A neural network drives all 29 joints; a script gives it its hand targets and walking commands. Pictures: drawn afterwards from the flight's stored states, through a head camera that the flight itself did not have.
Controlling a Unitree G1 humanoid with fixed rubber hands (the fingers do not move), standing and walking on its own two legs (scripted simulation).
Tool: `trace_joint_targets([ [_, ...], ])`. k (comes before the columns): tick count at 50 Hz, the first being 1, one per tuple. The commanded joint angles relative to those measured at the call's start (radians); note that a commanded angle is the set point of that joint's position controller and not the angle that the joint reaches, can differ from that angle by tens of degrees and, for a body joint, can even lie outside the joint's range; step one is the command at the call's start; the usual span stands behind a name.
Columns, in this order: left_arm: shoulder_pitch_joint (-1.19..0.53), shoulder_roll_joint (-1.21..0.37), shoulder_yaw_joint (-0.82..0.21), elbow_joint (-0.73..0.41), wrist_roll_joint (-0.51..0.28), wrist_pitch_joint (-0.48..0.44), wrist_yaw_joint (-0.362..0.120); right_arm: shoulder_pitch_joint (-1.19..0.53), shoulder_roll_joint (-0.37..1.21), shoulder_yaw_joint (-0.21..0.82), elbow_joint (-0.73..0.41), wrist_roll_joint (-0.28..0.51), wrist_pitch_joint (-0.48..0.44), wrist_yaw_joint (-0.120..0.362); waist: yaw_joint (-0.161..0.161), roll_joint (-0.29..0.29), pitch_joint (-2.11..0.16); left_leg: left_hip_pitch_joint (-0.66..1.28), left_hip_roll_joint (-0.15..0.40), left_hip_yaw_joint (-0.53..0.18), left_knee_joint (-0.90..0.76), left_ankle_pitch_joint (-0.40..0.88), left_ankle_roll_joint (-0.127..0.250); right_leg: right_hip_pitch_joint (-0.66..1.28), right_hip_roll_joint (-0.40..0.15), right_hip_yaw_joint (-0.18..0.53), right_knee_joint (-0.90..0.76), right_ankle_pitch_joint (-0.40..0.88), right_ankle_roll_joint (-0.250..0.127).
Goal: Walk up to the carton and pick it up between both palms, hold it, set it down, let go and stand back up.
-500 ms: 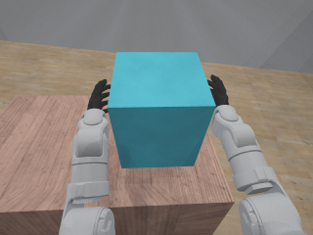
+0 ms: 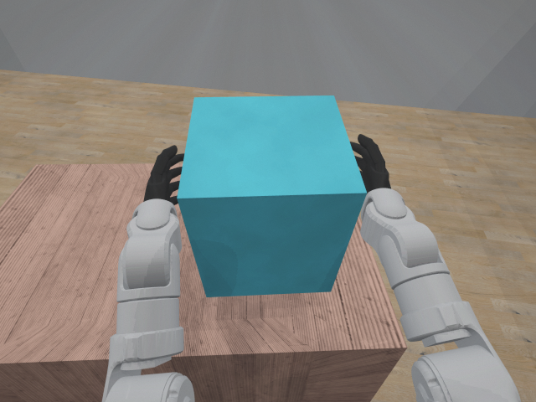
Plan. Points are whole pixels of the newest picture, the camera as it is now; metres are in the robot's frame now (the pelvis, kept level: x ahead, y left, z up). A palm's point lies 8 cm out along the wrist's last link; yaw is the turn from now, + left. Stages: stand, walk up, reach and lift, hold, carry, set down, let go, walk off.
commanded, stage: hold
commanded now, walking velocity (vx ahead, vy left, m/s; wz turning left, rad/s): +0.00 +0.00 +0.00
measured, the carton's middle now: (267, 201) +0.39 +0.00 +0.13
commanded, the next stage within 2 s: none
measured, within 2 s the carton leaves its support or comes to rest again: neither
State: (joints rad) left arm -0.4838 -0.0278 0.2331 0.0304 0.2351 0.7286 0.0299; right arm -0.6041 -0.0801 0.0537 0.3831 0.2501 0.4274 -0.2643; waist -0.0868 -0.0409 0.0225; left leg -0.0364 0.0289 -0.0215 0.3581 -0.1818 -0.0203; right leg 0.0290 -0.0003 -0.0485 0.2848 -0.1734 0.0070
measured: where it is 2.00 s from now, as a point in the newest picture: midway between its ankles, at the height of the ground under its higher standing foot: outside the picture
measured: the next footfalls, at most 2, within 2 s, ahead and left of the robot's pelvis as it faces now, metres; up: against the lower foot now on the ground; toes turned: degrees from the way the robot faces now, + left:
none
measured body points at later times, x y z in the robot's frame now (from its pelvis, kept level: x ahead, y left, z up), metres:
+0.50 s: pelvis -0.01 +0.00 +0.00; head -0.06 +0.03 +0.45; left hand +0.37 +0.15 +0.18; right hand +0.36 -0.15 +0.19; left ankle +0.02 +0.13 -0.75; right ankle +0.00 -0.12 -0.75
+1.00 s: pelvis +0.00 +0.00 +0.00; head -0.05 +0.03 +0.45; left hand +0.36 +0.15 +0.17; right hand +0.36 -0.15 +0.19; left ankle +0.02 +0.13 -0.75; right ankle +0.00 -0.12 -0.75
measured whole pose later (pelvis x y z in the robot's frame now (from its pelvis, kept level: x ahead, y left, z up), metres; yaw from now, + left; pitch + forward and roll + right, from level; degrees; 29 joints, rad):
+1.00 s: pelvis +0.00 +0.00 +0.00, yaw +0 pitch -8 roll -1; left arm -0.51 -0.02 0.24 0.08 0.23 0.70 0.03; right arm -0.63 -0.07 0.03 0.44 0.25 0.40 -0.25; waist -0.10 -0.05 0.02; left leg -0.05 0.03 -0.02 0.36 -0.18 -0.02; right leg 0.02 0.00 -0.05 0.28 -0.17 0.01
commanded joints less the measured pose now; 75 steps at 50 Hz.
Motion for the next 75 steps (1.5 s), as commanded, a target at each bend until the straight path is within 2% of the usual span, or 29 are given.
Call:
trace_joint_targets([
  [1,-0.797,-0.552,-0.583,-0.200,-0.179,-0.099,-0.149,-0.823,0.651,0.384,-0.380,0.089,-0.082,0.118,-0.017,0.064,-0.492,0.180,-0.075,0.010,0.000,0.339,-0.028,0.026,0.047,0.010,-0.018,0.317,0.050],
  [8,-0.848,-0.554,-0.550,-0.119,-0.163,-0.101,-0.152,-0.861,0.642,0.330,-0.279,0.056,-0.087,0.132,-0.018,0.080,-0.463,0.164,-0.068,0.010,-0.020,0.250,-0.022,-0.018,0.046,0.004,-0.037,0.173,0.038],
  [14,-0.869,-0.575,-0.528,-0.070,-0.157,-0.111,-0.141,-0.918,0.658,0.315,-0.246,0.057,-0.113,0.146,-0.005,0.085,-0.478,0.172,-0.061,0.007,-0.021,0.245,-0.021,-0.028,0.051,-0.001,-0.038,0.146,0.032],
  [17,-0.894,-0.590,-0.529,-0.054,-0.160,-0.118,-0.138,-0.934,0.657,0.298,-0.221,0.046,-0.125,0.150,-0.011,0.089,-0.482,0.175,-0.058,0.006,-0.024,0.228,-0.023,-0.035,0.052,-0.004,-0.041,0.126,0.028],
  [22,-0.886,-0.599,-0.518,-0.056,-0.159,-0.125,-0.129,-0.943,0.665,0.311,-0.222,0.057,-0.138,0.154,-0.004,0.084,-0.503,0.191,-0.059,0.006,-0.014,0.262,-0.021,-0.024,0.054,-0.003,-0.040,0.153,0.030],
  [25,-0.890,-0.601,-0.524,-0.047,-0.161,-0.127,-0.128,-0.930,0.654,0.293,-0.196,0.049,-0.138,0.155,-0.015,0.096,-0.481,0.187,-0.058,0.005,-0.017,0.249,-0.025,-0.043,0.053,-0.007,-0.043,0.135,0.028],
  [28,-0.883,-0.597,-0.536,-0.071,-0.164,-0.131,-0.126,-0.920,0.662,0.311,-0.213,0.056,-0.140,0.151,-0.016,0.094,-0.500,0.197,-0.061,0.004,-0.007,0.285,-0.026,-0.023,0.055,-0.005,-0.037,0.177,0.031],
  [29,-0.876,-0.586,-0.526,-0.072,-0.165,-0.131,-0.127,-0.926,0.668,0.322,-0.236,0.057,-0.141,0.147,-0.008,0.071,-0.501,0.189,-0.067,0.011,-0.005,0.290,-0.019,-0.010,0.052,-0.001,-0.039,0.191,0.035],
  [33,-0.856,-0.589,-0.527,-0.070,-0.157,-0.127,-0.133,-0.919,0.665,0.327,-0.249,0.069,-0.137,0.139,-0.011,0.079,-0.488,0.188,-0.068,0.011,-0.001,0.314,-0.022,0.000,0.052,0.001,-0.034,0.218,0.038],
  [39,-0.855,-0.577,-0.553,-0.137,-0.177,-0.133,-0.134,-0.882,0.669,0.352,-0.297,0.074,-0.127,0.130,-0.015,0.065,-0.518,0.186,-0.074,0.014,0.009,0.339,-0.024,0.024,0.051,0.002,-0.024,0.272,0.044],
  [40,-0.846,-0.583,-0.566,-0.158,-0.184,-0.132,-0.132,-0.873,0.671,0.361,-0.314,0.086,-0.126,0.128,-0.015,0.080,-0.531,0.194,-0.074,0.013,0.013,0.361,-0.028,0.027,0.052,0.003,-0.020,0.296,0.043],
  [44,-0.812,-0.573,-0.570,-0.168,-0.182,-0.125,-0.134,-0.850,0.660,0.369,-0.338,0.089,-0.114,0.122,-0.018,0.076,-0.524,0.200,-0.074,0.011,0.016,0.385,-0.032,0.029,0.054,0.002,-0.015,0.328,0.046],
  [46,-0.811,-0.567,-0.572,-0.170,-0.181,-0.122,-0.136,-0.836,0.648,0.364,-0.330,0.086,-0.108,0.122,-0.026,0.079,-0.506,0.196,-0.074,0.012,0.012,0.371,-0.032,0.026,0.051,0.002,-0.019,0.310,0.046],
  [52,-0.821,-0.564,-0.570,-0.164,-0.169,-0.110,-0.139,-0.834,0.644,0.359,-0.314,0.084,-0.096,0.128,-0.017,0.087,-0.467,0.179,-0.070,0.012,-0.001,0.333,-0.033,0.003,0.054,-0.001,-0.024,0.241,0.040],
  [54,-0.818,-0.560,-0.553,-0.136,-0.163,-0.109,-0.140,-0.860,0.651,0.362,-0.310,0.081,-0.099,0.132,-0.004,0.070,-0.453,0.174,-0.068,0.014,-0.008,0.310,-0.026,-0.008,0.053,0.003,-0.032,0.215,0.040],
  [57,-0.834,-0.578,-0.566,-0.137,-0.172,-0.112,-0.140,-0.868,0.647,0.348,-0.314,0.075,-0.105,0.134,-0.014,0.082,-0.474,0.179,-0.064,0.009,-0.006,0.315,-0.032,-0.008,0.057,0.001,-0.033,0.209,0.034],
  [58,-0.857,-0.579,-0.570,-0.139,-0.174,-0.117,-0.135,-0.887,0.654,0.346,-0.309,0.072,-0.108,0.137,-0.008,0.082,-0.488,0.185,-0.062,0.009,-0.007,0.308,-0.031,-0.015,0.058,0.000,-0.032,0.193,0.033],
  [59,-0.837,-0.588,-0.576,-0.149,-0.184,-0.118,-0.134,-0.877,0.659,0.353,-0.321,0.081,-0.110,0.137,-0.011,0.084,-0.505,0.195,-0.063,0.009,0.001,0.335,-0.033,-0.008,0.059,0.000,-0.029,0.221,0.033],
  [64,-0.845,-0.589,-0.565,-0.125,-0.176,-0.119,-0.126,-0.880,0.644,0.337,-0.286,0.070,-0.116,0.146,-0.011,0.094,-0.506,0.201,-0.058,0.004,-0.004,0.306,-0.036,-0.025,0.061,-0.001,-0.033,0.186,0.026],
  [66,-0.854,-0.576,-0.549,-0.112,-0.175,-0.122,-0.127,-0.879,0.645,0.328,-0.266,0.061,-0.115,0.147,-0.010,0.075,-0.498,0.192,-0.061,0.008,-0.009,0.282,-0.030,-0.023,0.058,-0.003,-0.037,0.167,0.031],
  [71,-0.851,-0.577,-0.534,-0.083,-0.161,-0.118,-0.134,-0.878,0.647,0.319,-0.244,0.054,-0.115,0.143,-0.014,0.075,-0.469,0.185,-0.062,0.009,-0.011,0.276,-0.026,-0.019,0.052,0.001,-0.039,0.181,0.033],
  [74,-0.854,-0.586,-0.554,-0.106,-0.176,-0.125,-0.135,-0.896,0.663,0.333,-0.280,0.065,-0.124,0.139,-0.014,0.070,-0.507,0.192,-0.065,0.010,-0.001,0.310,-0.026,0.000,0.053,0.002,-0.033,0.219,0.036],
  [75,-0.868,-0.589,-0.555,-0.104,-0.176,-0.126,-0.131,-0.906,0.656,0.326,-0.278,0.063,-0.125,0.140,-0.015,0.086,-0.513,0.190,-0.064,0.009,0.001,0.305,-0.030,-0.005,0.055,0.001,-0.033,0.206,0.034],
])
